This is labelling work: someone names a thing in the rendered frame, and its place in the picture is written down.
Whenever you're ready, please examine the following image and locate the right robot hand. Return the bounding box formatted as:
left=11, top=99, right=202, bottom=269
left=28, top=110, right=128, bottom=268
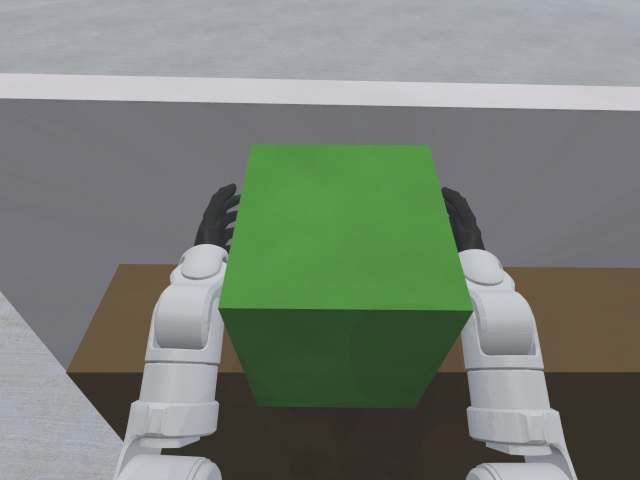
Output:
left=441, top=187, right=485, bottom=253

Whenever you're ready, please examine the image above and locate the robot left upper arm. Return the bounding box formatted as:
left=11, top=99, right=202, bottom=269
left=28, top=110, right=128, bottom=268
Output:
left=117, top=454, right=222, bottom=480

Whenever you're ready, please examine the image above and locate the carton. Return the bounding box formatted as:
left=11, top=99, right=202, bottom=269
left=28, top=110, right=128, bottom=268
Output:
left=218, top=144, right=474, bottom=408

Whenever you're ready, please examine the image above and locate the left robot hand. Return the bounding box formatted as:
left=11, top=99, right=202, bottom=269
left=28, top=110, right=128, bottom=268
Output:
left=194, top=183, right=241, bottom=255

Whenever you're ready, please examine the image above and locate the robot right forearm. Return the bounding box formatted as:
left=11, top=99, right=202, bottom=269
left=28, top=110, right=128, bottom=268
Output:
left=458, top=249, right=578, bottom=480

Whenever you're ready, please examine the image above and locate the robot left forearm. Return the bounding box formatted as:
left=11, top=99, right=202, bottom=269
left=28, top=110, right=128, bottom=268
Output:
left=112, top=244, right=229, bottom=480

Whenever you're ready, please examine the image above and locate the pedestal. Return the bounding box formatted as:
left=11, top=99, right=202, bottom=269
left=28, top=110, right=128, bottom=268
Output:
left=66, top=264, right=640, bottom=480

